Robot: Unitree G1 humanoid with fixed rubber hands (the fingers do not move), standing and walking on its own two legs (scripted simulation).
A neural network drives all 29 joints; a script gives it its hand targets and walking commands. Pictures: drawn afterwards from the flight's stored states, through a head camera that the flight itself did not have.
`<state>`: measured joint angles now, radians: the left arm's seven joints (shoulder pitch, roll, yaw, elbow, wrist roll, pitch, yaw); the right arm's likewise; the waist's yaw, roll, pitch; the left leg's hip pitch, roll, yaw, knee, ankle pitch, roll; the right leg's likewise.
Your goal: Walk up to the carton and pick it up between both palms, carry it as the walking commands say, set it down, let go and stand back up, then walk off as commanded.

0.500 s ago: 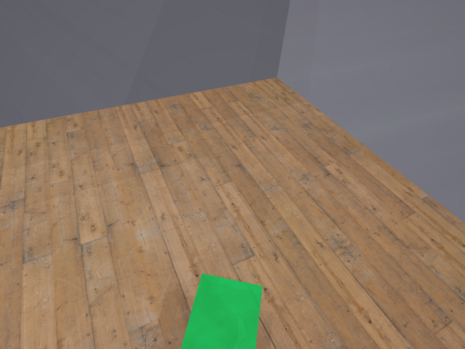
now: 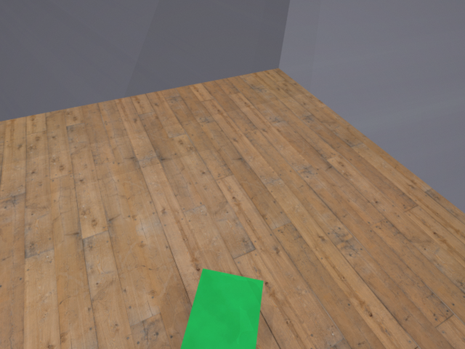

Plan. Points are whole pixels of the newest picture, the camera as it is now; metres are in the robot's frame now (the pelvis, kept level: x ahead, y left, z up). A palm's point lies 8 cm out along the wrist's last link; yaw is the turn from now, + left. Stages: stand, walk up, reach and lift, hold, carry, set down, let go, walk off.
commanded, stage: stand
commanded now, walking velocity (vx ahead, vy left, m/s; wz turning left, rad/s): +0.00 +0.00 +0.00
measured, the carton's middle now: (224, 324) +0.36 +0.01 -0.66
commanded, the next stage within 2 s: walk off in 1.78 s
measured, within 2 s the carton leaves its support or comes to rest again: neither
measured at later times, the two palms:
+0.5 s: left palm out of the picture +0.01 +0.27 -0.13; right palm out of the picture +0.02 -0.27 -0.13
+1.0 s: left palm out of the picture +0.03 +0.27 -0.13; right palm out of the picture +0.04 -0.28 -0.12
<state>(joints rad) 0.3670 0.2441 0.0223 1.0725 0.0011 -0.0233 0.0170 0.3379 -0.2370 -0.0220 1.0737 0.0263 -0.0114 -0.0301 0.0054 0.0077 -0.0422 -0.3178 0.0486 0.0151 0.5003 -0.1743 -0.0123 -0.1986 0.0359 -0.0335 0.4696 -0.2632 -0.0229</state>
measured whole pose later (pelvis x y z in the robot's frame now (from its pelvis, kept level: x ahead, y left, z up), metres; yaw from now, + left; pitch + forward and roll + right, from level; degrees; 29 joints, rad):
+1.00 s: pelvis +0.01 +0.00 +0.00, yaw +0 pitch +1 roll -1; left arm 0.28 0.29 0.02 1.06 0.00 -0.03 0.01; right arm 0.25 -0.28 -0.02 1.07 0.03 -0.02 -0.03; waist 0.01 0.01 -0.04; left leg -0.32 0.05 0.02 0.47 -0.17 -0.01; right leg -0.20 0.03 -0.03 0.44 -0.26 -0.02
